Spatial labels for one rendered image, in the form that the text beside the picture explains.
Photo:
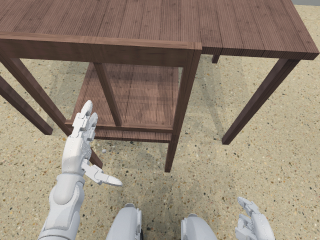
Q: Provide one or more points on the left robot thigh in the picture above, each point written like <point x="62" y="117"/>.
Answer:
<point x="126" y="224"/>

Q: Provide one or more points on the robot left hand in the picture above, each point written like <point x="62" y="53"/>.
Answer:
<point x="78" y="146"/>

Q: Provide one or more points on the robot right hand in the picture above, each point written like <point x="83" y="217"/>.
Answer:
<point x="256" y="228"/>

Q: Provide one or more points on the robot left forearm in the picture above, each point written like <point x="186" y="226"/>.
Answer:
<point x="65" y="200"/>

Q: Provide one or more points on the table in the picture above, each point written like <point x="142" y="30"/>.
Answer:
<point x="245" y="28"/>

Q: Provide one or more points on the chair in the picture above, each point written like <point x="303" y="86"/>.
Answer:
<point x="133" y="84"/>

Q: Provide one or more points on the right robot shin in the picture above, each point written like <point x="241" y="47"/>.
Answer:
<point x="192" y="215"/>

